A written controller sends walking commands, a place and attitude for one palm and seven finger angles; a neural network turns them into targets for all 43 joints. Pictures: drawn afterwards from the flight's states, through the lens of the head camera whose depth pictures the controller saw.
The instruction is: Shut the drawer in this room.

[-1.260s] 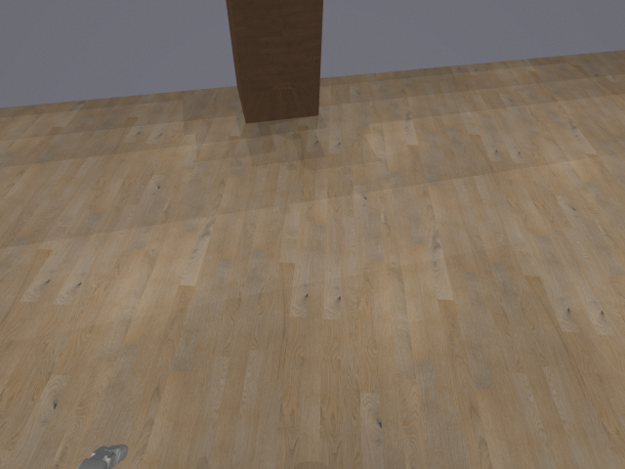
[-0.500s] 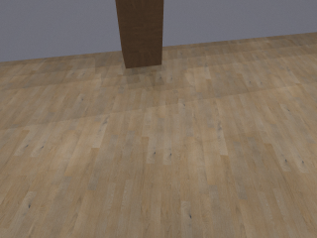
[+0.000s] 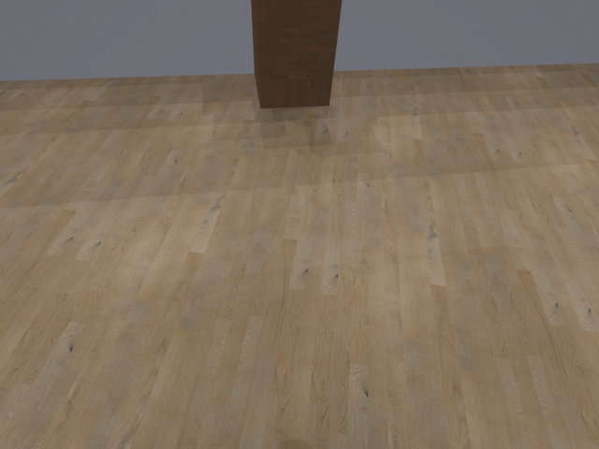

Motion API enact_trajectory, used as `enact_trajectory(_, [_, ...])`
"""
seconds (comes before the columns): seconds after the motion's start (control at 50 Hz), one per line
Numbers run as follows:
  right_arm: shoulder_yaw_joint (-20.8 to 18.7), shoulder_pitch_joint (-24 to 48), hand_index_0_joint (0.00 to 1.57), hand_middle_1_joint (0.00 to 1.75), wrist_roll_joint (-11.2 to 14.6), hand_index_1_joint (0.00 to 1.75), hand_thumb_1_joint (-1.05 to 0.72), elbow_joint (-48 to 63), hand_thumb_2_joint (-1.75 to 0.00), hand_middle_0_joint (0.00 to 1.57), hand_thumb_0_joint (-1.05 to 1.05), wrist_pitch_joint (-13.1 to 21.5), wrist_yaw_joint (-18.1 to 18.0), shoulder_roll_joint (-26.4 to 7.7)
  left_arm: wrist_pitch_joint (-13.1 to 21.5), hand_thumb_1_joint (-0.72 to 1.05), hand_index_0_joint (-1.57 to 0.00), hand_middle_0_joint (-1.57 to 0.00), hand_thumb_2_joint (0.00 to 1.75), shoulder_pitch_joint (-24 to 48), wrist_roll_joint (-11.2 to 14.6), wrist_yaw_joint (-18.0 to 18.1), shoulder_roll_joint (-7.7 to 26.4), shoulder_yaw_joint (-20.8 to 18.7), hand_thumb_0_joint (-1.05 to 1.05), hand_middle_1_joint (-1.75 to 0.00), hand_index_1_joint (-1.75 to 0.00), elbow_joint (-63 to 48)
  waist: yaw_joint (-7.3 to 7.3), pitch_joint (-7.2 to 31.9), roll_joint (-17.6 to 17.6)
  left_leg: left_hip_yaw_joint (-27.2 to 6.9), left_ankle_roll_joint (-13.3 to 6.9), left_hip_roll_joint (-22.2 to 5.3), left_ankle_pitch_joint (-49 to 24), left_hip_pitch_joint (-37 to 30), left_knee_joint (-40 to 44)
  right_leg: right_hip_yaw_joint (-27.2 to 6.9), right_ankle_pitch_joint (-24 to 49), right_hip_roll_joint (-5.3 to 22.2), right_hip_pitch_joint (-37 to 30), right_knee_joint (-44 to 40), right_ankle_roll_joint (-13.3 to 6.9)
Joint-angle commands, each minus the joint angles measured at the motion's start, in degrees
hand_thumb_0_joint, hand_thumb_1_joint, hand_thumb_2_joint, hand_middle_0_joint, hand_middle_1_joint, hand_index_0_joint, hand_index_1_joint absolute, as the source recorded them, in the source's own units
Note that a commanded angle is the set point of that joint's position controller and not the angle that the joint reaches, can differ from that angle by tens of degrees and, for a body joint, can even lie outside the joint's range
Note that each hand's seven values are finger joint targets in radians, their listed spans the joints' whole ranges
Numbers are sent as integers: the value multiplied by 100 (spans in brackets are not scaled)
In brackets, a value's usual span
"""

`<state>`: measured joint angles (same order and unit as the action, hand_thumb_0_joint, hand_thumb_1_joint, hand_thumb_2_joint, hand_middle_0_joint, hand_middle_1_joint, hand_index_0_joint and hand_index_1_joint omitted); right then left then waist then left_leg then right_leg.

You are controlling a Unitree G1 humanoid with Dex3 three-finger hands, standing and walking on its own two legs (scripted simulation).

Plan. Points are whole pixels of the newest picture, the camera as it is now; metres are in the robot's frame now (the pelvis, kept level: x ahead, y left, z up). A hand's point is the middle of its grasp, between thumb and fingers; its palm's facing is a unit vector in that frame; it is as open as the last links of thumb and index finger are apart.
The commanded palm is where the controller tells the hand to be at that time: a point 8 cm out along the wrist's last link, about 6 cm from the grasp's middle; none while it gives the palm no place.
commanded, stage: turn or walk to find it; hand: left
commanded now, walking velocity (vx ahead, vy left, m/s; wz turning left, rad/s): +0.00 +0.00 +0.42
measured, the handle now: out of the picture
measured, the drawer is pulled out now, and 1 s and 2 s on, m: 0.26 0.26 0.26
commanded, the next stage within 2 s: stand and wait in 0.36 s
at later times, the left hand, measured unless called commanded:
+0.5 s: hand out of the picture +0.01 +0.19 -0.14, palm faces +0.22 -0.93 -0.30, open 7.4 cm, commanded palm none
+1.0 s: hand out of the picture -0.12 +0.14 -0.17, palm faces +0.30 -0.94 -0.14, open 7.4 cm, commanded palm none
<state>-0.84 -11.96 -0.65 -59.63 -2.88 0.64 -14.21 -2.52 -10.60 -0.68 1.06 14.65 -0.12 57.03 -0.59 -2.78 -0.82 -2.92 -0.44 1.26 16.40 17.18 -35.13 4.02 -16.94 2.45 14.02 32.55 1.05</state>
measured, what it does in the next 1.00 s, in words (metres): steps on the spot: right foot, then left foot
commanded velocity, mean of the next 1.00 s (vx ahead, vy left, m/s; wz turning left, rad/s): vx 0.00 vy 0.00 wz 0.14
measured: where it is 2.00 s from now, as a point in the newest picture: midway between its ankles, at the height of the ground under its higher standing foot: outside the picture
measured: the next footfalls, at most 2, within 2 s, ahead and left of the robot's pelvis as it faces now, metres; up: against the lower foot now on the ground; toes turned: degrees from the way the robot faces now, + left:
right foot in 0.42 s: +0.00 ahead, -0.13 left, +0.00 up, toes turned +10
left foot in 0.78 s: -0.06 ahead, +0.11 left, +0.00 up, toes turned +16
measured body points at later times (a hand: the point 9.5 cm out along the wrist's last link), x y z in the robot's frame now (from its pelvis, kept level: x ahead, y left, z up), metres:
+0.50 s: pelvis -0.04 -0.03 +0.01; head -0.02 -0.06 +0.46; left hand +0.00 +0.23 -0.12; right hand +0.05 -0.28 -0.15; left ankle +0.00 +0.10 -0.70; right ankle -0.04 -0.14 -0.73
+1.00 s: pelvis -0.05 -0.01 +0.01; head -0.06 +0.01 +0.46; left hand -0.14 +0.19 -0.16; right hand +0.07 -0.21 -0.13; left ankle -0.10 +0.10 -0.73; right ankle -0.04 -0.14 -0.73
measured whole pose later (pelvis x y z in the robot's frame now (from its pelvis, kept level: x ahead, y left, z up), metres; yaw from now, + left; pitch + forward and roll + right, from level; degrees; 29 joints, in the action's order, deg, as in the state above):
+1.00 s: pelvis -0.05 -0.01 +0.01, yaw +14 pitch -2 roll +0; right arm -0.8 -10.2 -0.1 -62.2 0.0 -2.0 -8.2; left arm -1.0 -19.6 -0.5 1.4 9.3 0.2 64.8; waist 2.2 -1.3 -2.4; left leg 2.5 -0.2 -1.0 16.1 7.4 -25.8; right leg 2.5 -15.2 1.9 7.2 24.8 1.2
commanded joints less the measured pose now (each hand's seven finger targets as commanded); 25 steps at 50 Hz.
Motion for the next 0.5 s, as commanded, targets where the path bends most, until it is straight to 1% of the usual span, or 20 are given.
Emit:
enact_trajectory(0.0, [-263, -405, 20, 30, -62, 30, -90, 408, -90, 20, 0, 151, -26, -1001, 31, 90, -20, -20, 90, 275, -29, 93, 892, -266, 0, -30, -30, -631, -194, 128, 719, -1341, -338, -1002, -880, -144, 1121, 2, -433, 429, 831, 467, -84])
enact_trajectory(0.02, [-337, -571, 20, 30, -87, 30, -90, 454, -90, 20, 0, 199, -55, -1263, 38, 90, -20, -20, 90, 399, -18, 97, 718, -243, 0, -30, -30, -744, -259, 51, 1652, -2666, -829, -1660, -1349, -129, 1912, 152, -1308, -188, 1109, 1590, 122])
enact_trajectory(0.04, [-367, -590, 20, 30, -57, 30, -90, 444, -90, 20, 0, 210, -121, -1268, 36, 90, -20, -20, 90, 348, -33, 126, 735, -264, 0, -30, -30, -746, -219, 114, 1541, -3010, -1129, -1796, -1634, -264, 2099, -375, -1673, -116, 1280, 2403, 73])
enact_trajectory(0.06, [-369, -503, 20, 30, -39, 30, -90, 491, -90, 20, 0, 223, -161, -1220, 34, 90, -20, -20, 90, 214, -36, 116, 723, -292, 0, -30, -30, -711, -113, 237, 1298, -2815, -1186, -1713, -1665, -373, 2016, -596, -1496, -2, 1453, 2714, 61])
enact_trajectory(0.08, [-365, -385, 20, 30, -34, 30, -90, 539, -90, 20, 0, 227, -180, -1122, 42, 90, -20, -20, 90, 182, -31, 94, 681, -313, 0, -30, -30, -661, -55, 292, 1094, -2567, -1140, -1563, -1526, -426, 1897, -615, -1299, 24, 1459, 2857, 62])
enact_trajectory(0.1, [-363, -296, 20, 30, -44, 30, -90, 580, -90, 20, 0, 227, -196, -1069, 57, 90, -20, -20, 90, 128, -25, 72, 602, -318, 0, -30, -30, -632, -19, 427, 985, -2263, -1059, -1384, -1591, -561, 1769, -604, -1110, 14, 1447, 2841, 94])
enact_trajectory(0.14, [-382, -291, 20, 30, -50, 30, -90, 636, -90, 20, 0, 226, -208, -972, 69, 90, -20, -20, 90, 59, -7, 46, 460, -310, 0, -30, -30, -616, -19, 639, 955, -2031, -1016, -1203, -1737, -790, 1669, -520, -978, -38, 1414, 2623, 160])
enact_trajectory(0.18, [-407, -491, 20, 30, -55, 30, -90, 603, -90, 20, 0, 203, -215, -923, 73, 90, -20, -20, 90, 145, 8, 47, 383, -308, 0, -30, -30, -654, -123, 741, 936, -2087, -1008, -1126, -1873, -1049, 1628, -472, -1025, -120, 1363, 2281, 190])
enact_trajectory(0.22, [-436, -599, 20, 30, -67, 30, -90, 605, -90, 20, 0, 179, -219, -919, 75, 90, -20, -20, 90, 221, 14, 48, 325, -310, 0, -30, -30, -728, -185, 707, 924, -2251, -1037, -1138, -1939, -1048, 1635, -464, -1091, -184, 1239, 1856, 200])
enact_trajectory(0.24, [-448, -631, 20, 30, -78, 30, -90, 609, -90, 20, 0, 161, -214, -918, 67, 90, -20, -20, 90, 228, 29, 58, 284, -310, 0, -30, -30, -749, -199, 697, 933, -2407, -1054, -1163, -1889, -968, 1676, -496, -1112, -215, 1097, 1664, 188])
enact_trajectory(0.28, [-491, -522, 20, 30, -89, 30, -90, 668, -90, 20, 0, 122, -197, -963, 66, 90, -20, -20, 90, 77, 43, 69, 239, -315, 0, -30, -30, -755, -138, 691, 977, -2465, -999, -1079, -1754, -781, 1659, -461, -1045, -291, 739, 1124, 166])
enact_trajectory(0.32, [-519, -430, 20, 30, -90, 30, -90, 725, -90, 20, 0, 96, -163, -958, 76, 90, -20, -20, 90, -191, 52, 82, 280, -335, 0, -30, -30, -710, -46, 733, 1018, -2443, -858, -911, -1597, -545, 1588, -401, -704, -403, 235, 395, 138])
enact_trajectory(0.34, [-535, -309, 20, 30, -76, 30, -90, 773, -90, 20, 0, 83, -144, -952, 85, 90, -20, -20, 90, -392, 63, 91, 297, -359, 0, -30, -30, -674, 64, 728, 1016, -2358, -726, -805, -1249, -227, 1540, -374, -348, -391, -190, -89, 124])
enact_trajectory(0.36, [-522, -243, 20, 30, -55, 30, -90, 813, -90, 20, 0, 64, -123, -878, 110, 90, -20, -20, 90, -612, 49, 101, 343, -377, 0, -30, -30, -606, 154, 734, 817, -2133, -521, -609, -755, 148, 1459, -283, 94, -367, -772, -814, 100])
enact_trajectory(0.38, [-498, -249, 20, 30, -21, 30, -90, 824, -90, 20, 0, 53, -94, -666, 150, 90, -20, -20, 90, -782, 6, 125, 531, -414, 0, -30, -30, -551, 202, 724, 330, -1693, -244, -318, -111, 769, 1038, -622, 192, 70, -1427, -1316, -29])
enact_trajectory(0.4, [-443, -312, 20, 30, 7, 30, -90, 916, -90, 20, 0, 52, -86, -319, 191, 90, -20, -20, 90, -782, -85, 164, 954, -488, 0, -30, -30, -587, 222, 556, -1010, -778, 108, 274, 811, 1755, -244, -2147, -759, 1378, -1670, -1893, -500])
enact_trajectory(0.42, [-484, -165, 20, 30, -57, 30, -90, 1013, -90, 20, 0, 52, -115, -410, 181, 90, -20, -20, 90, -465, -81, 165, 1167, -492, 0, -30, -30, -775, 242, 191, -1335, -303, 237, 414, 1284, 1831, -1515, -2985, -511, 2348, -608, -2184, -1021])
enact_trajectory(0.44, [-524, -221, 20, 30, -101, 30, -90, 924, -90, 20, 0, 30, -89, -548, 186, 90, -20, -20, 90, -170, -52, 175, 1013, -439, 0, -30, -30, -886, 85, 113, -702, -505, 167, 144, 1065, 1435, -2160, -2567, -623, 2162, 119, -2179, -1101])
enact_trajectory(0.46, [-511, -268, 20, 30, -95, 30, -90, 786, -90, 20, 0, -31, -60, -472, 230, 90, -20, -20, 90, 114, -38, 172, 799, -414, 0, -30, -30, -873, -58, -229, -1032, -451, 149, 32, 783, 1305, -2392, -2270, -647, 1699, 536, -2259, -956])
enact_trajectory(0.48, [-494, -368, 20, 30, -83, 30, -90, 636, -90, 20, 0, -45, -44, -430, 242, 90, -20, -20, 90, 185, -38, 138, 648, -334, 0, -30, -30, -844, -138, -416, -848, -295, 170, 2, 481, 1165, -2638, -1836, -318, 1356, 661, -2159, -862])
